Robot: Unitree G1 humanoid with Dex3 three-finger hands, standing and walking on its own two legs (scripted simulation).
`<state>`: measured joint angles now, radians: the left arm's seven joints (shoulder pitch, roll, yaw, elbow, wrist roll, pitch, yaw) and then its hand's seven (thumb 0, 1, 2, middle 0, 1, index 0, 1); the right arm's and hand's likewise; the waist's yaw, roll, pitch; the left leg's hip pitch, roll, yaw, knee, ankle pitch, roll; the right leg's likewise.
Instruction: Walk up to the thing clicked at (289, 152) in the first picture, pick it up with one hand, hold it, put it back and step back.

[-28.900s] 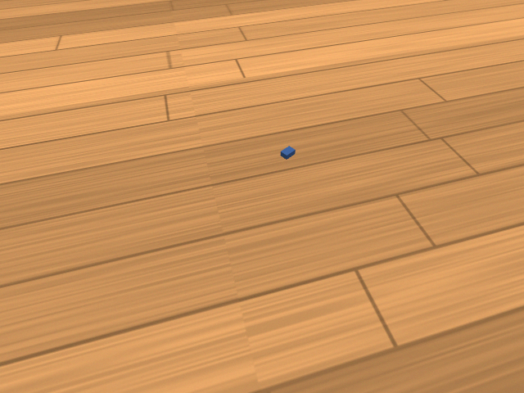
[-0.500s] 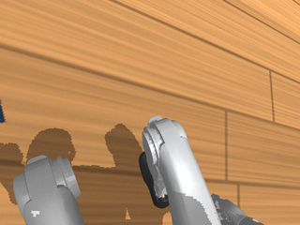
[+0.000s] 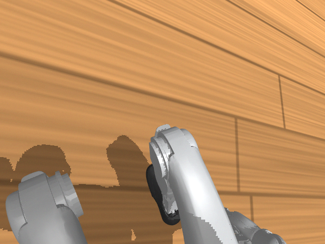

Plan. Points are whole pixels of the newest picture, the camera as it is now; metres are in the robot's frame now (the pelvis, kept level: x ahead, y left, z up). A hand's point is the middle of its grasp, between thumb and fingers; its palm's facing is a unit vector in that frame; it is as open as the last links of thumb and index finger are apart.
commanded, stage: rest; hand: left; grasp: from above
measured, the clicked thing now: out of the picture +0.44 +0.30 -0.27
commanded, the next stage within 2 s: open in 0.22 s
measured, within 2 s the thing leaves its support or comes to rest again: neither
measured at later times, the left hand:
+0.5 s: hand out of the picture +0.42 +0.30 -0.23, palm faces -0.46 -0.11 -0.88, open 7.8 cm
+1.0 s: hand out of the picture +0.43 +0.31 -0.24, palm faces -0.46 -0.12 -0.88, open 10.5 cm
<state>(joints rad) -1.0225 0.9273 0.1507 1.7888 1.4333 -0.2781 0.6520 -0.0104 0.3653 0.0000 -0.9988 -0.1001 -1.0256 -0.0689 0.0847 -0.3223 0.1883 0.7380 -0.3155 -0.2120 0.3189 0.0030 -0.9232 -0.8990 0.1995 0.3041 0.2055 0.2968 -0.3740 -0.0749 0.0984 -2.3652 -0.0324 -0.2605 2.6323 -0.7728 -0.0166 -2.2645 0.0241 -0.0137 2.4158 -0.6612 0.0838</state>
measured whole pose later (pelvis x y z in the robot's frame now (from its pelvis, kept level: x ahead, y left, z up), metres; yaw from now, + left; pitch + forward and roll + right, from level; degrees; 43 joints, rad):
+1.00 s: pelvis +0.00 +0.00 +0.00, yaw -1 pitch +27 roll -16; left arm -1.02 0.95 0.12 1.78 1.38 -0.28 0.66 0.00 0.04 0.52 -0.57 -0.55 -0.57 -0.54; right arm 0.07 -0.35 0.22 0.73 -0.31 -0.25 0.33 0.00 -0.92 -0.90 0.20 0.30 0.20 0.30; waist -0.37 -0.09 0.13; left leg -2.35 -0.03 -0.28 2.63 -0.78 -0.02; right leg -2.25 0.03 -0.04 2.40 -0.65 0.08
